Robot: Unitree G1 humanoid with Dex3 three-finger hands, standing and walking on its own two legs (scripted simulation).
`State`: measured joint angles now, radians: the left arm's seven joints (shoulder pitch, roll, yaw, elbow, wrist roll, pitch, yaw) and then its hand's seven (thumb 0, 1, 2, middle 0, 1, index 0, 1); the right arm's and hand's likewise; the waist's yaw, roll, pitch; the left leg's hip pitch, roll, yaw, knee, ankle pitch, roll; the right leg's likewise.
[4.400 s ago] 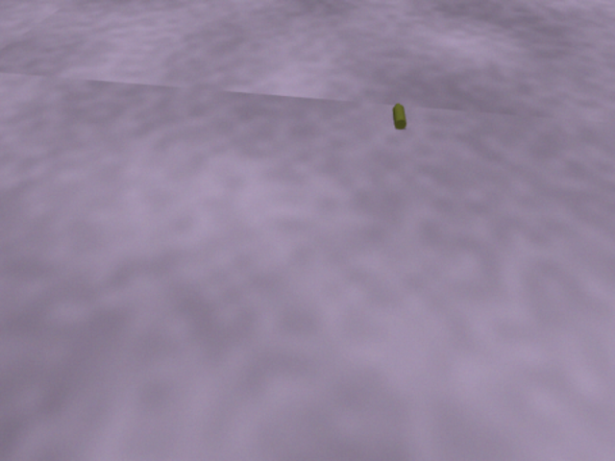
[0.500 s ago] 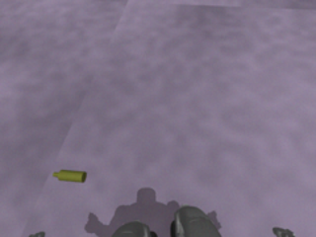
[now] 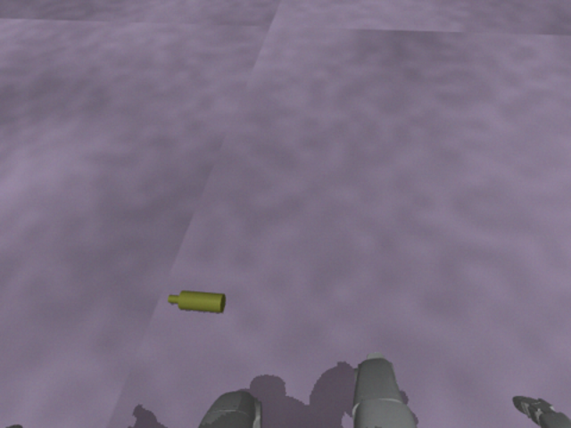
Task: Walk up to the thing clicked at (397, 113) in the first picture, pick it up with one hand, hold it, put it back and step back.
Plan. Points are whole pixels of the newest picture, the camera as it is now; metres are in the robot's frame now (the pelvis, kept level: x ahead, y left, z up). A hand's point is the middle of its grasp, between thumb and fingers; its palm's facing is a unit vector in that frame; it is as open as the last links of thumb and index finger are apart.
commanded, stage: walk up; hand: left
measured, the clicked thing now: (196, 300) +0.56 +0.37 -0.67
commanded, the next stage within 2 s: none
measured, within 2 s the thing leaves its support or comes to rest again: neither
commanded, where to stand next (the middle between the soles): +0.08 +0.10 m, yaw -6 degrees
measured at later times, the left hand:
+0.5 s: hand out of the picture +0.08 +0.38 -0.07, palm faces -0.20 -0.86 -0.47, open 7.3 cm
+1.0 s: hand (33, 425) +0.13 +0.40 -0.11, palm faces -0.14 -0.92 -0.35, open 7.4 cm
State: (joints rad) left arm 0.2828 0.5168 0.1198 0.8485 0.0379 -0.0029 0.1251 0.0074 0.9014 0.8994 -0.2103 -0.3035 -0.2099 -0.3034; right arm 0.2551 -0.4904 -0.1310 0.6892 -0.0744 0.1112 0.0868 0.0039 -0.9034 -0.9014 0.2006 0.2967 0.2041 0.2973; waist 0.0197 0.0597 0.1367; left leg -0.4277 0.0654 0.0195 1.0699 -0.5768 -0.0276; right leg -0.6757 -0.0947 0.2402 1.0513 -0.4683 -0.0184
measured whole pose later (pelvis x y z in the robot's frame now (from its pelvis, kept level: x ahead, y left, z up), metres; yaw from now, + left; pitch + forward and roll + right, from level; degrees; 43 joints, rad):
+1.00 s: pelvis +0.00 +0.14 +0.05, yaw -7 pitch -2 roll +1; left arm 0.15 0.43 0.07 0.91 0.02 0.07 -0.02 0.01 0.91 0.90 -0.20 -0.30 -0.20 -0.30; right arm 0.25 -0.36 -0.04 0.91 -0.03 -0.05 -0.03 0.00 -0.90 -0.90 0.21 0.30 0.21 0.30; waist -0.01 -0.10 0.13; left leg -0.37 0.06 -0.04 0.69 -0.29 -0.06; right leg -0.42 -0.04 0.04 1.05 -0.52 -0.02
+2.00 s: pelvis -0.01 +0.08 +0.08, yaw -5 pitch -3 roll +0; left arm 0.06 0.36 0.02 1.10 0.01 -0.03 0.00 0.01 0.91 0.90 -0.21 -0.30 -0.20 -0.30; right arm 0.07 -0.36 0.00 1.12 -0.01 0.00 0.02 0.01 -0.90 -0.90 0.20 0.30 0.21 0.30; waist 0.01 0.02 0.06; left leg -0.15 0.00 0.00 0.38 -0.19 0.00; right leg -0.13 0.01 -0.03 0.38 -0.20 -0.01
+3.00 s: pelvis +0.02 +0.10 +0.08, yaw -6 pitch -2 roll +0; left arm 0.08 0.35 0.00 1.13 0.01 -0.02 0.01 0.01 0.91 0.90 -0.20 -0.30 -0.20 -0.30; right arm 0.07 -0.35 -0.03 1.12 -0.01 0.01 0.02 0.01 -0.90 -0.90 0.20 0.30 0.21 0.30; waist 0.00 0.00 0.05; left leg -0.10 -0.03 0.02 0.31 -0.19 0.03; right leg -0.09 -0.02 0.00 0.31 -0.20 0.02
